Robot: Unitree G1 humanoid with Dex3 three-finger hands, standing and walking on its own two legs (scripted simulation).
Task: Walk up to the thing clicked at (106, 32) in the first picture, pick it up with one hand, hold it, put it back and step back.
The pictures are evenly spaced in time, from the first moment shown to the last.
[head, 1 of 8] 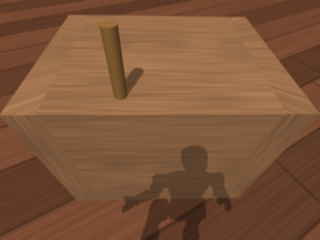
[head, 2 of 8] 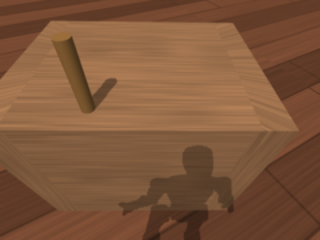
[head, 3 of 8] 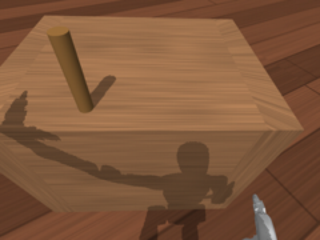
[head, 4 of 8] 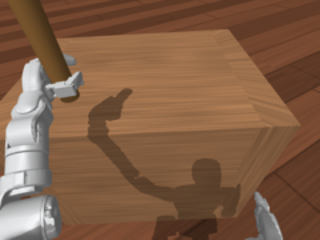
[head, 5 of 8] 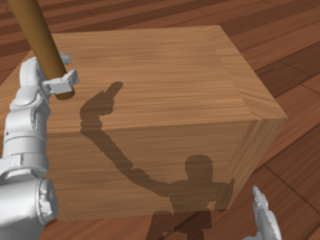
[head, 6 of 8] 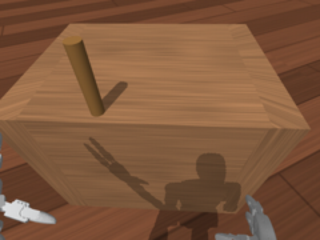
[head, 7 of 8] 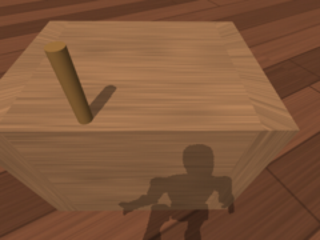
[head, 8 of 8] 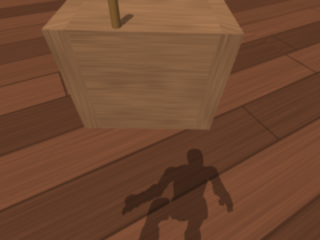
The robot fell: no
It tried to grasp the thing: yes
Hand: left
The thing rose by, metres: 0.26
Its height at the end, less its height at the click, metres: +0.00
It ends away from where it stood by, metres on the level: 0.04
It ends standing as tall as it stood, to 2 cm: yes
